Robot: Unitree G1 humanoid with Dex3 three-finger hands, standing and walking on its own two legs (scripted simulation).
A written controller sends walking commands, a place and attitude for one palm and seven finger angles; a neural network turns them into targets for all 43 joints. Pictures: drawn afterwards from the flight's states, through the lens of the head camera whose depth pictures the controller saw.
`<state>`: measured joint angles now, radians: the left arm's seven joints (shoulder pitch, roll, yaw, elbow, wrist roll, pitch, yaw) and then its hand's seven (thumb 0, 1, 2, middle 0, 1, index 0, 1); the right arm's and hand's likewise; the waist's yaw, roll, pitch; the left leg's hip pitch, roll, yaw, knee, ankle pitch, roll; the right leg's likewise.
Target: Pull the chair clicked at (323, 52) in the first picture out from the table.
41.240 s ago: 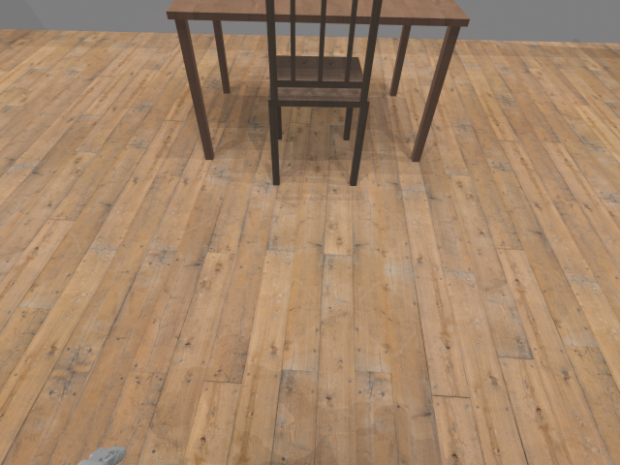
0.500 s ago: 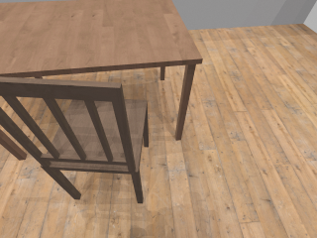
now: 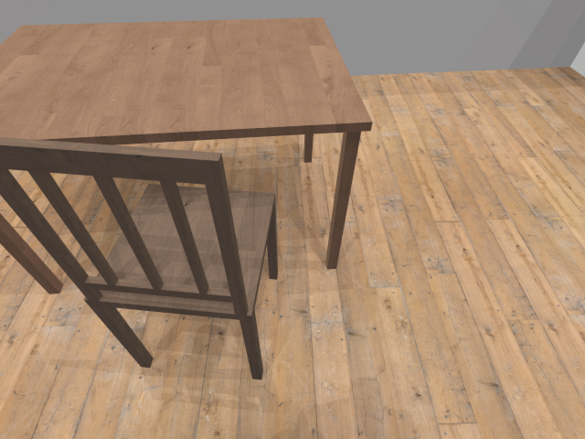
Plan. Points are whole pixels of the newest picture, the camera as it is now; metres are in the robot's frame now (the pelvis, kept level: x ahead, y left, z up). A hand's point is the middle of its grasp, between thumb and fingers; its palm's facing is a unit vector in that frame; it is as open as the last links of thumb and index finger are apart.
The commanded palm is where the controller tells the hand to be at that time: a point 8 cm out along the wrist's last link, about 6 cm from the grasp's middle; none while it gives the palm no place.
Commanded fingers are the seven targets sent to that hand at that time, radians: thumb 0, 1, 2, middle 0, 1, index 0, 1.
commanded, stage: come to a stop and stand still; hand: left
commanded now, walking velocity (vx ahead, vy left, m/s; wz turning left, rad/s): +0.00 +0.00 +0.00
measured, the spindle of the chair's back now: (134, 239) +0.47 +0.33 -0.06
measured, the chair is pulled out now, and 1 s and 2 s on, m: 0.17 0.17 0.17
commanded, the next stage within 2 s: look again from close up in 0.08 s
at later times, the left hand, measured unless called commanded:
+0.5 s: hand out of the picture +0.01 +0.15 -0.18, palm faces +0.03 -0.99 -0.15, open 7.3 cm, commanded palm none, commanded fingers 0.00 0.90 0.90 -0.20 -0.30 -0.20 -0.30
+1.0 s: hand out of the picture +0.02 +0.16 -0.18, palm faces +0.03 -0.99 -0.14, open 7.4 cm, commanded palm none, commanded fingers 0.00 0.90 0.90 -0.20 -0.30 -0.20 -0.30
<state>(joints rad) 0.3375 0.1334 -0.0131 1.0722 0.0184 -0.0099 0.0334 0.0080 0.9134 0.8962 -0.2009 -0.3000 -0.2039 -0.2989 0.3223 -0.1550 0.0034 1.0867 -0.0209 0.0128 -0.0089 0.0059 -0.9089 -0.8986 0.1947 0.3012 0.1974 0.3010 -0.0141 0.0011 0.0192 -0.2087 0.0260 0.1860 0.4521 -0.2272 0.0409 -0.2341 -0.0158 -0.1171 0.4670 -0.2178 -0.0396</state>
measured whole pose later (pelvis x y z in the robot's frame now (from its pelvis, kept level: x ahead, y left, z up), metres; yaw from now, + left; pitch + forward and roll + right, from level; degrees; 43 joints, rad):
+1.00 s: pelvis +0.05 +0.01 +0.00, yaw +0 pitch -1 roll +0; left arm 0.34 0.10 -0.01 1.13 0.02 -0.03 0.05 0.01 0.91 0.90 -0.20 -0.30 -0.20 -0.30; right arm 0.30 -0.11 0.02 1.17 -0.02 -0.02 -0.03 0.01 -0.91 -0.90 0.19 0.30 0.20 0.30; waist 0.00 -0.02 0.03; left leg -0.11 0.01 0.19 0.39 -0.27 0.05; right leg -0.14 -0.03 -0.11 0.43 -0.27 -0.01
